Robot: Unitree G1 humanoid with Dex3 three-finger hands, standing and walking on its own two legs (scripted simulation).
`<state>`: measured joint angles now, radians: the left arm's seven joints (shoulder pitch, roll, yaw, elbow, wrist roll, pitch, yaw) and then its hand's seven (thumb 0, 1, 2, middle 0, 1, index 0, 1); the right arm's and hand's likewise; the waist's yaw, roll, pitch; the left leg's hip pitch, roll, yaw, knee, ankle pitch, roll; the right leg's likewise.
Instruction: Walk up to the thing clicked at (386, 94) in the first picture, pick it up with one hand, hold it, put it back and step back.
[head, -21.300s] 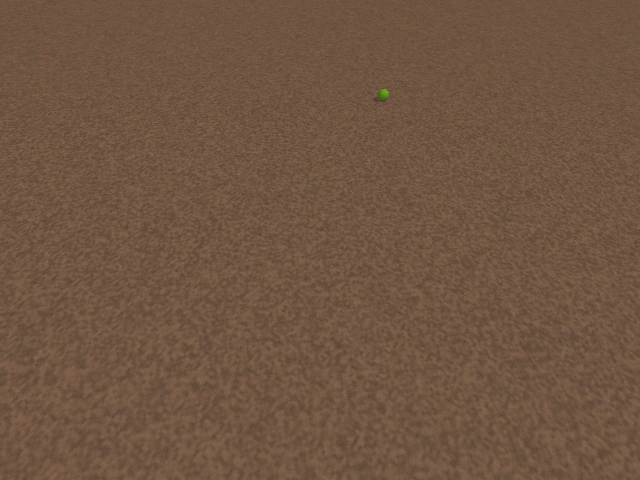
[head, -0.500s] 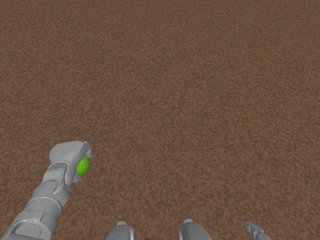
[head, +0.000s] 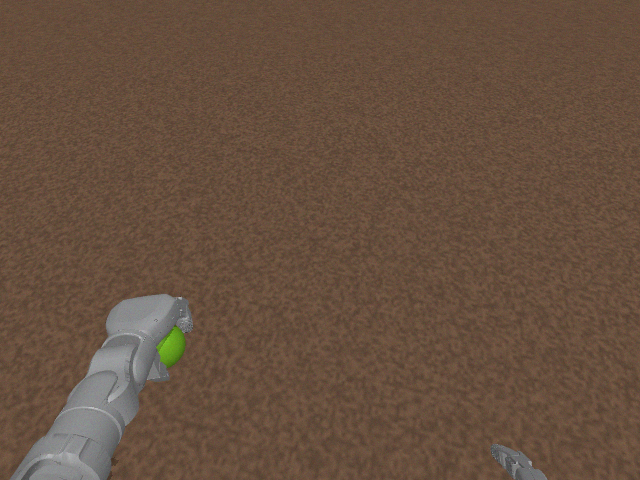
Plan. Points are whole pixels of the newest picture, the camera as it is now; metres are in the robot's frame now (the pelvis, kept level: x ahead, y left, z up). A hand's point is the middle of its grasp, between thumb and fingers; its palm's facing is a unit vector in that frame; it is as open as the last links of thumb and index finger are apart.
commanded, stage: hold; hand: left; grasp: from above
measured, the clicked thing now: (161, 345) +0.33 +0.23 -0.08
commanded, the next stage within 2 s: crouch in 1.62 s
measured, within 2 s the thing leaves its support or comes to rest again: neither
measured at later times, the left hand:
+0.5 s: hand (153, 355) +0.29 +0.21 -0.03, palm faces -0.45 -0.06 -0.89, open 8.9 cm
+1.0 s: hand (148, 352) +0.29 +0.22 -0.01, palm faces -0.44 -0.06 -0.90, open 8.9 cm
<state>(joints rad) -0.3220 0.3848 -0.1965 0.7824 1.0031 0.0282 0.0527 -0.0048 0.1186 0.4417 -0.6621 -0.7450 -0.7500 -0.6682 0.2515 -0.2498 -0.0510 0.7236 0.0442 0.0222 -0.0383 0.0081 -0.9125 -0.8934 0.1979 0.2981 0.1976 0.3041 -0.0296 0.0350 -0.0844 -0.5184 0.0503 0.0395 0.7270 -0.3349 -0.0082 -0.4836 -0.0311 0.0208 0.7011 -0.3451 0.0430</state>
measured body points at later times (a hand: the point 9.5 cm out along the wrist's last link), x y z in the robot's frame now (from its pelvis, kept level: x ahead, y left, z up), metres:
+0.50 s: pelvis -0.01 -0.01 +0.01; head +0.01 -0.03 +0.46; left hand +0.31 +0.22 +0.02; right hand +0.13 -0.27 -0.10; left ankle +0.02 +0.12 -0.72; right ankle +0.00 -0.15 -0.72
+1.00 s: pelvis -0.01 -0.01 +0.02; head +0.00 -0.03 +0.47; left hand +0.31 +0.22 +0.04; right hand +0.14 -0.26 -0.09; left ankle +0.02 +0.12 -0.72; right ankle +0.00 -0.15 -0.72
